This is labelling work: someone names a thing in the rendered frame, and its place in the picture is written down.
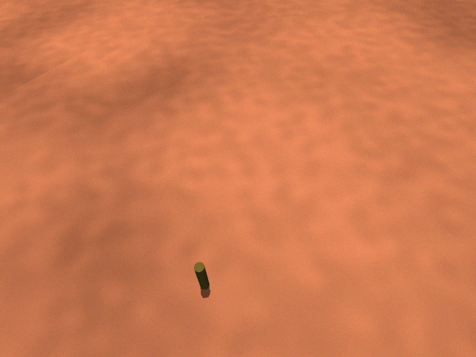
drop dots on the can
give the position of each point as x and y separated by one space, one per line
201 275

